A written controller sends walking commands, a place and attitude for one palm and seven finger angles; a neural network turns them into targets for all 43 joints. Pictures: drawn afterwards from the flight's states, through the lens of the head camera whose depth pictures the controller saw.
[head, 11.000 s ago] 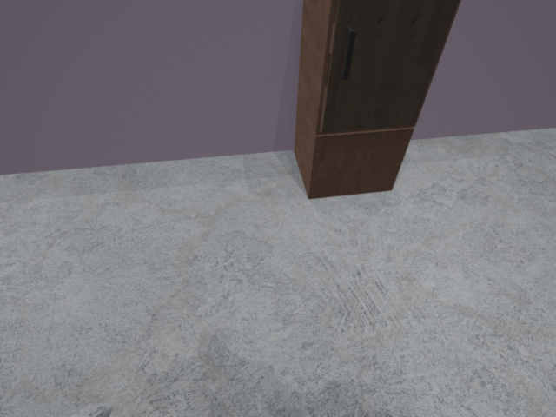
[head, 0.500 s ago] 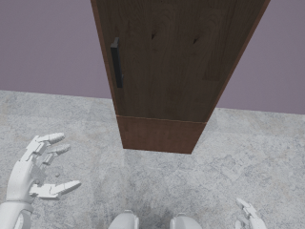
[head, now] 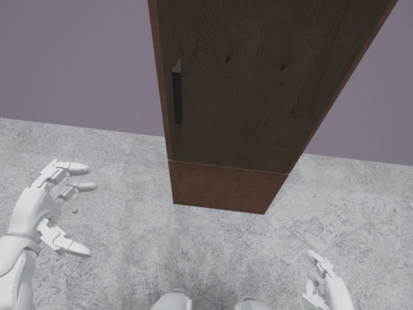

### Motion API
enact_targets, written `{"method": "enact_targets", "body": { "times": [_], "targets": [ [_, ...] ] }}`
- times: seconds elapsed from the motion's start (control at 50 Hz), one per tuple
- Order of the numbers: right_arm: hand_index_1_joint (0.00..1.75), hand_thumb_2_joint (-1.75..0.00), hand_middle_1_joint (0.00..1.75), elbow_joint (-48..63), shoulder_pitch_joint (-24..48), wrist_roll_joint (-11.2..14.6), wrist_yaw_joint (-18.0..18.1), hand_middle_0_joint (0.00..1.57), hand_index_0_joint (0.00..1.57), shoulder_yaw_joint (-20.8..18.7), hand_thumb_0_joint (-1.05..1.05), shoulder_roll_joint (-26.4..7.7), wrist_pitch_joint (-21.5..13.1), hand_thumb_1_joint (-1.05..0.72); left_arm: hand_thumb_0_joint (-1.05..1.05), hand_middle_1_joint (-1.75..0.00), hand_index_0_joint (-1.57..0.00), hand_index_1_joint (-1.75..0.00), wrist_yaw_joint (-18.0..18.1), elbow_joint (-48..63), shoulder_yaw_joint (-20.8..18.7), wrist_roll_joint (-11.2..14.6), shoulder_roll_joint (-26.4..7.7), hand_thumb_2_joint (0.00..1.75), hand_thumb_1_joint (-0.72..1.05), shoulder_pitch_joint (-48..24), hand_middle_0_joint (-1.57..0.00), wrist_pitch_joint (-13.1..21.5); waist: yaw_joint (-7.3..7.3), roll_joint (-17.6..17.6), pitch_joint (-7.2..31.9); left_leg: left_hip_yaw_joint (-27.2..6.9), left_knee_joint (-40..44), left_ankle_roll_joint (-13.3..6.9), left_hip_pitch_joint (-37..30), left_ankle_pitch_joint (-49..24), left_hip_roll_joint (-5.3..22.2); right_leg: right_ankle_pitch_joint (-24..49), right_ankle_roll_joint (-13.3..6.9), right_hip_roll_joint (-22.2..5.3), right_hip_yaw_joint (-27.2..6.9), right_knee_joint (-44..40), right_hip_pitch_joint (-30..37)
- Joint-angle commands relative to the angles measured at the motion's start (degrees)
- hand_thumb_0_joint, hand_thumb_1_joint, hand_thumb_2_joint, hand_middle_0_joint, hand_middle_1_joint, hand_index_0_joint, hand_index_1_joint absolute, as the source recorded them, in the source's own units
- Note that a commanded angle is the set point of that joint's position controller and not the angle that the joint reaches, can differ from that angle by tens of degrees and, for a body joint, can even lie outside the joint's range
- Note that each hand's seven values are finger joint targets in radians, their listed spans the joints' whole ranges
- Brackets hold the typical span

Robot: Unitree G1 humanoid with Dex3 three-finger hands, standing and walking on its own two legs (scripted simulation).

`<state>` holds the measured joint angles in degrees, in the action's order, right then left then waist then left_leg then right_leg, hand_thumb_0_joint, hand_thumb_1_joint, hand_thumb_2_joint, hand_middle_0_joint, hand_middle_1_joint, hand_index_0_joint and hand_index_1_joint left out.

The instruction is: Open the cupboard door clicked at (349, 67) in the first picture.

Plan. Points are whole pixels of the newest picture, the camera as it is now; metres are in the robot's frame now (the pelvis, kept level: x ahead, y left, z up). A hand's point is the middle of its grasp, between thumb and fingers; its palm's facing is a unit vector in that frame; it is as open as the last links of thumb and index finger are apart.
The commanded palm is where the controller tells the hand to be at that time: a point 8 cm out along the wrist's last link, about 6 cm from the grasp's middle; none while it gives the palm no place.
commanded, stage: raise the hand with hooked fingers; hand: left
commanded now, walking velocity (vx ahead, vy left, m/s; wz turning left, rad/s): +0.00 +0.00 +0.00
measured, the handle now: (179, 93) +0.58 +0.12 +0.05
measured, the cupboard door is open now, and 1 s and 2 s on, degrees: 0 0 0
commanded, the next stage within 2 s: move the hooked fingers beside the handle in 0.64 s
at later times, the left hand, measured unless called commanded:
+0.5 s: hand (76, 193) +0.29 +0.26 +0.05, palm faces -0.02 -1.00 -0.03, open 14.0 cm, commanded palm +0.27 +0.31 +0.06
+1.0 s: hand (96, 180) +0.33 +0.24 +0.05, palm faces -0.05 -1.00 -0.02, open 14.0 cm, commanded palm +0.31 +0.29 +0.06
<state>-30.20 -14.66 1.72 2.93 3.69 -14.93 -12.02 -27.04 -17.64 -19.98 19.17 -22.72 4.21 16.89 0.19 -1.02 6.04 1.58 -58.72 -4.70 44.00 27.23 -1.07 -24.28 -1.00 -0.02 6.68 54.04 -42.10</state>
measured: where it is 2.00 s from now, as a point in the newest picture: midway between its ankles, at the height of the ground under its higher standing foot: outside the picture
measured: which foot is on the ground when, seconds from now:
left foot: down 0.00-1.00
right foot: down 0.00-1.00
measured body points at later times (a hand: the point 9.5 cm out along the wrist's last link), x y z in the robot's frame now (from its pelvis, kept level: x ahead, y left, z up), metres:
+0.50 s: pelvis +0.00 -0.01 +0.00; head +0.07 +0.01 +0.45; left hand +0.29 +0.31 +0.06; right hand +0.15 -0.26 -0.07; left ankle +0.02 +0.06 -0.68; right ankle +0.02 -0.12 -0.68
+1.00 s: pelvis +0.00 -0.02 +0.00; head +0.07 +0.00 +0.44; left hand +0.32 +0.29 +0.06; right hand +0.15 -0.27 -0.08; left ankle +0.02 +0.06 -0.68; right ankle +0.02 -0.12 -0.68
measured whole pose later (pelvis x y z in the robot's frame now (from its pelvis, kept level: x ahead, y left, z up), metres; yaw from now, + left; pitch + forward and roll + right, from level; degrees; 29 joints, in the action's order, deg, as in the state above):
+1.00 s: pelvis +0.00 -0.02 +0.00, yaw +0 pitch +14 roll -3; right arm -32.2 -15.3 2.1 3.8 3.4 -16.3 -10.3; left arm -29.9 -32.7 -21.7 18.3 -25.1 -11.9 17.7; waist -1.4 -0.6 5.6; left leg 0.9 -59.0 -3.2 46.0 26.8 -0.2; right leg -24.3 -2.7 0.9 7.3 54.9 -44.4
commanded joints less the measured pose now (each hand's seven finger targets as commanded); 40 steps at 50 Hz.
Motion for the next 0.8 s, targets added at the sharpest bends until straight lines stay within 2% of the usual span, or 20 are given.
{"method": "enact_targets", "body": {
  "times": [0.0, 0.02, 0.08, 0.12, 0.18, 0.2, 0.24, 0.3, 0.34, 0.36, 0.38, 0.42, 0.5, 0.54, 0.58, 0.7, 0.72, 0.74, 0.78],
  "targets": [
    [0.3, -0.9, 0.3, 6.5, -0.7, 0.3, 1.2, 0.2, 0.2, -4.6, 0.0, -10.0, -2.6, -0.9, 0.0, -1.2, -0.3, -1.2, -0.6, 10.1, -8.3, 2.6, -14.7, 0.3, -0.5, -12.8, -0.3, 5.7, -0.47, -5.9, 14.4, -8.2, 12.0, 6.6, -14.8, -21.1, 2.4, 8.4, -1.7, 2.5, -2.1, -5.1, 3.9],
    [0.3, -0.9, 0.3, 6.2, -0.8, 0.4, 1.2, 0.2, 0.2, -4.8, 0.0, -10.2, -2.3, -0.9, 0.0, -1.2, -0.3, -1.2, -1.1, 7.9, -8.4, 2.7, -14.5, 0.3, -0.5, -12.8, -0.3, 5.4, -0.73, -4.9, 13.8, -8.2, 12.1, 6.5, -14.2, -20.4, 2.4, 8.2, -1.5, 2.4, -2.0, -5.3, 3.7],
    [0.3, -0.9, 0.3, 6.2, -0.7, 0.6, 1.4, 0.2, 0.2, -4.6, 0.0, -10.8, -1.8, -0.9, 0.0, -1.2, -0.3, -1.2, -3.1, 2.4, -8.1, 2.6, -15.2, 0.3, -0.5, -15.4, -0.3, 3.1, -0.84, -5.1, 11.4, -7.7, 12.7, 5.9, -11.4, -16.6, 2.0, 6.9, -1.8, 2.4, -2.2, -6.0, 3.9],
    [0.3, -0.9, 0.3, 6.3, -1.1, 0.9, 1.5, 0.2, 0.2, -4.9, 0.0, -11.0, -1.6, -0.9, 0.0, -1.2, -0.3, -1.2, -4.3, 2.3, -8.4, 2.5, -16.4, 0.3, -0.5, -16.7, -0.3, 2.2, -0.72, -6.0, 14.0, -7.5, 12.9, 5.8, -13.2, -18.5, 2.0, 7.9, -1.6, 2.1, -2.4, -6.5, 4.9],
    [0.3, -0.9, 0.3, 7.3, -1.5, 0.7, 1.0, 0.2, 0.2, -5.0, 0.0, -10.8, -2.0, -0.9, 0.0, -1.2, -0.3, -1.2, -5.6, 3.4, -7.3, 3.3, -14.9, 0.3, -0.5, -14.0, -0.3, 1.7, -0.17, -5.8, 16.2, -7.0, 12.0, 5.6, -14.6, -22.9, 1.9, 10.6, -1.8, 2.4, -2.6, -6.6, 6.4],
    [0.3, -0.9, 0.3, 7.2, -1.7, 0.7, 0.7, 0.2, 0.2, -5.1, 0.0, -10.8, -2.0, -0.9, 0.0, -1.2, -0.3, -1.2, -5.6, 4.7, -7.7, 3.3, -15.5, 0.3, -0.5, -13.8, -0.3, 2.2, -0.14, -5.6, 17.2, -6.9, 11.8, 5.5, -15.2, -24.3, 2.1, 11.5, -1.6, 2.3, -2.7, -6.7, 6.6],
    [0.3, -0.9, 0.3, 7.3, -1.8, 0.5, 0.4, 0.2, 0.2, -5.3, 0.0, -10.7, -1.9, -0.9, 0.0, -1.2, -0.3, -1.2, -4.8, 4.9, -8.8, 3.8, -15.8, 0.3, -0.5, -12.9, -0.3, 3.2, -0.13, -2.9, 16.1, -6.6, 11.6, 5.3, -13.6, -23.8, 2.0, 12.1, -1.4, 2.5, -2.6, -6.5, 7.0],
    [0.3, -0.9, 0.3, 7.2, -1.9, 0.1, 0.1, 0.2, 0.2, -5.2, 0.0, -10.7, -1.7, -0.9, 0.0, -1.2, -0.3, -1.2, -3.2, 5.5, -11.3, 3.6, -18.3, 0.3, -0.5, -14.8, -0.3, 4.8, 0.14, -5.7, 15.2, -6.2, 11.7, 5.5, -12.7, -22.9, 1.8, 11.3, -1.7, 2.6, -2.8, -6.0, 6.6],
    [0.3, -0.9, 0.3, 7.2, -1.7, 0.3, 0.1, 0.2, 0.2, -5.3, 0.0, -10.5, -1.4, -0.9, 0.0, -1.2, -0.3, -1.2, -2.4, 4.5, -10.9, 3.6, -16.9, 0.3, -0.5, -14.4, -0.3, 5.4, -0.12, -4.8, 13.9, -5.8, 11.8, 5.1, -11.3, -19.8, 1.7, 9.8, -1.5, 2.4, -3.0, -6.3, 6.4],
    [0.3, -0.9, 0.3, 7.2, -1.5, 0.4, 0.1, 0.2, 0.2, -5.3, 0.0, -10.4, -1.4, -0.9, 0.0, -1.2, -0.3, -1.2, -2.1, 4.4, -10.7, 3.4, -16.7, 0.3, -0.5, -14.2, -0.3, 5.5, -0.05, -6.1, 13.8, -5.9, 12.0, 5.1, -11.4, -19.2, 1.7, 9.3, -1.6, 2.3, -3.1, -6.3, 6.3],
    [0.3, -0.9, 0.3, 7.4, -1.8, 0.1, 0.1, 0.2, 0.2, -5.2, 0.0, -10.7, -1.3, -0.9, 0.0, -1.2, -0.3, -1.2, -2.3, 5.2, -10.8, 3.3, -17.5, 0.3, -0.5, -15.1, -0.3, 5.6, -0.09, -6.0, 14.7, -6.0, 11.6, 5.1, -11.7, -20.9, 1.8, 10.5, -1.8, 2.4, -3.1, -5.9, 6.9],
    [0.3, -0.9, 0.3, 7.2, -2.0, 0.4, 0.1, 0.2, 0.2, -5.4, 0.0, -10.4, -1.4, -0.9, 0.0, -1.2, -0.3, -1.2, -2.6, 6.8, -9.7, 2.8, -17.0, 0.3, -0.5, -14.7, -0.3, 5.7, -0.31, -8.6, 16.8, -5.7, 11.4, 5.1, -14.1, -22.7, 1.9, 11.5, -1.5, 2.2, -3.5, -6.3, 7.0],
    [0.3, -0.9, 0.3, 7.1, -1.9, 0.5, 0.3, 0.2, 0.2, -5.2, 0.0, -10.3, -1.3, -0.9, 0.0, -1.2, -0.3, -1.2, -3.6, 5.8, -8.8, 3.1, -16.1, 0.3, -0.5, -14.1, -0.3, 5.1, -1.09, -5.3, 16.3, -5.2, 10.9, 4.2, -12.1, -20.8, 1.8, 12.1, -1.2, 2.3, -3.9, -6.9, 8.0],
    [0.3, -0.9, 0.3, 7.0, -1.5, 0.7, 0.6, 0.2, 0.2, -5.0, 0.0, -10.4, -1.1, -0.9, 0.0, -1.2, -0.3, -1.2, -3.6, 3.9, -9.2, 3.5, -15.9, 0.3, -0.5, -14.3, -0.3, 4.7, -1.19, -3.5, 14.3, -5.2, 11.2, 3.9, -9.8, -17.6, 1.6, 10.3, -1.1, 2.2, -3.9, -7.2, 7.7],
    [0.3, -0.9, 0.3, 7.1, -1.1, 0.6, 0.8, 0.2, 0.2, -4.9, 0.0, -10.4, -1.2, -0.9, 0.0, -1.2, -0.3, -1.2, -3.7, 3.5, -9.4, 3.7, -16.3, 0.3, -0.5, -15.8, -0.3, 4.6, -1.14, -5.5, 12.6, -5.4, 11.3, 4.0, -9.8, -15.9, 1.6, 8.8, -1.5, 2.4, -3.8, -7.1, 6.5],
    [0.3, -0.9, 0.3, 7.4, -1.0, 0.7, 0.9, 0.2, 0.2, -4.6, 0.0, -10.0, -1.3, -0.9, 0.0, -1.2, -0.3, -1.2, -3.8, 4.1, -9.2, 3.4, -16.5, 0.3, -0.5, -15.8, -0.3, 4.9, -0.81, -4.5, 14.8, -5.1, 11.3, 3.8, -10.0, -15.6, 1.5, 8.9, -1.3, 2.1, -4.5, -7.4, 8.1],
    [0.3, -0.9, 0.3, 7.5, -0.9, 0.7, 0.8, 0.2, 0.2, -4.5, 0.0, -10.0, -1.3, -0.9, 0.0, -1.2, -0.3, -1.2, -3.9, 3.7, -8.7, 3.2, -16.2, 0.3, -0.5, -15.8, -0.3, 5.0, -1.04, -3.9, 14.3, -5.2, 11.4, 3.6, -9.6, -14.7, 1.5, 8.2, -1.3, 2.1, -4.5, -7.5, 7.9],
    [0.3, -0.9, 0.3, 7.1, -0.7, 0.7, 1.1, 0.2, 0.2, -4.5, 0.0, -10.0, -1.3, -0.9, 0.0, -1.2, -0.3, -1.2, -3.8, 4.0, -7.8, 3.0, -15.7, 0.3, -0.5, -18.7, -0.3, 5.2, -1.64, -4.6, 14.1, -5.1, 11.1, 3.5, -9.5, -14.1, 1.5, 8.0, -1.1, 2.0, -4.6, -7.4, 7.1],
    [0.3, -0.9, 0.3, 6.4, -1.2, 0.6, 1.4, 0.2, 0.2, -4.3, 0.0, -10.4, -1.2, -0.9, 0.0, -1.2, -0.3, -1.2, -3.8, 1.8, -7.5, 3.0, -15.9, 0.3, -0.5, -23.0, -0.3, 5.0, -2.44, -3.7, 12.5, -5.2, 10.3, 3.4, -7.9, -12.4, 1.5, 6.6, -1.3, 2.2, -4.9, -7.2, 5.7]
  ]
}}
